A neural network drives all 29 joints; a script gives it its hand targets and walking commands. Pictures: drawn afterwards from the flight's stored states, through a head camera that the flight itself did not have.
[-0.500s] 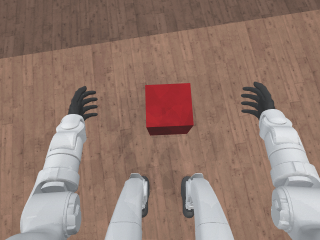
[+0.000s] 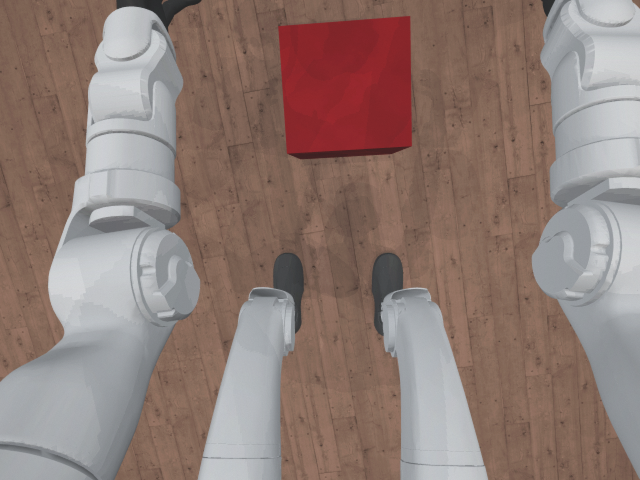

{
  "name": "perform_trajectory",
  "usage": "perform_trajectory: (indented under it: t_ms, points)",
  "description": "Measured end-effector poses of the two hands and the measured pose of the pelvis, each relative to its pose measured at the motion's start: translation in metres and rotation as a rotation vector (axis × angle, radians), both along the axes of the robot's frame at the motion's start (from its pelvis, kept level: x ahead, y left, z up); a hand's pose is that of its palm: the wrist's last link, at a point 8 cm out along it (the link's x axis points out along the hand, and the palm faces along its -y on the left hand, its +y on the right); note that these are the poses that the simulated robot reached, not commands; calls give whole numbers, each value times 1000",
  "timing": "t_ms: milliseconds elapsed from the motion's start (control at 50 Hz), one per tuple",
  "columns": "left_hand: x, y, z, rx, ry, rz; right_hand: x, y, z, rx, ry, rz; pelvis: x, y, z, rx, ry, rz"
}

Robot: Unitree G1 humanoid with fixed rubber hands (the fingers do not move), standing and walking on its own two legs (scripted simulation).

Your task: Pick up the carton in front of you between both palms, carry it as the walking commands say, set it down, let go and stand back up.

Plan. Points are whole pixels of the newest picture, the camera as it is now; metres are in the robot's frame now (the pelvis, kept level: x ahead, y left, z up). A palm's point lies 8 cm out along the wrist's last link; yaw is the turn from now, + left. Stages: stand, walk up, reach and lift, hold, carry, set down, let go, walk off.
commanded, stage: reach and lift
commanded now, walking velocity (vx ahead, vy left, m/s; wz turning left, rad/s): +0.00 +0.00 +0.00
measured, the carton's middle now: (344, 101) +0.54 -0.01 -0.53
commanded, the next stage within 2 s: none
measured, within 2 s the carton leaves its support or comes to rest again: leaves its support in 1.70 s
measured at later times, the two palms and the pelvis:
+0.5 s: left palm (221, 93) +0.52 +0.18 -0.36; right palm (474, 80) +0.53 -0.20 -0.36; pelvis -0.02 +0.01 -0.20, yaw +1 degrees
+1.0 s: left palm (245, 97) +0.54 +0.17 -0.46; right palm (445, 87) +0.55 -0.19 -0.46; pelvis -0.03 +0.00 -0.28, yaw +1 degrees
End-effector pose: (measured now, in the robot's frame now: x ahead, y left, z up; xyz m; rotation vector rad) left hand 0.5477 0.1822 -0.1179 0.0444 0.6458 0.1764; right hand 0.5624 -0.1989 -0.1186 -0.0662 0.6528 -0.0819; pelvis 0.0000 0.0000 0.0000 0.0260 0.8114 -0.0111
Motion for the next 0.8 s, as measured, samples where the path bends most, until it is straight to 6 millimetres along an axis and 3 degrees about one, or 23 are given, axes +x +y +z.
perform_trajectory:
  t_ms: [80,160,280,440,620,800]
  points:
    - [-8,0,-32,-6,24,11,-5,3,-29,-1,16,-7,12,0,-9,3,61,-2]
    - [-18,-1,-72,-14,50,21,-15,6,-68,1,43,-27,18,2,-31,2,121,1]
    - [-16,-2,-136,-4,41,9,-20,2,-134,-14,44,-49,15,4,-90,-1,166,7]
    - [-23,2,-218,7,39,2,-29,-4,-220,-23,33,-53,-10,7,-174,5,96,8]
    - [-24,-1,-276,-10,53,2,-27,3,-277,-8,38,-47,-43,5,-242,7,-66,11]
    - [-27,-6,-335,-26,101,-8,-29,9,-334,-7,91,-27,-50,3,-271,1,-177,14]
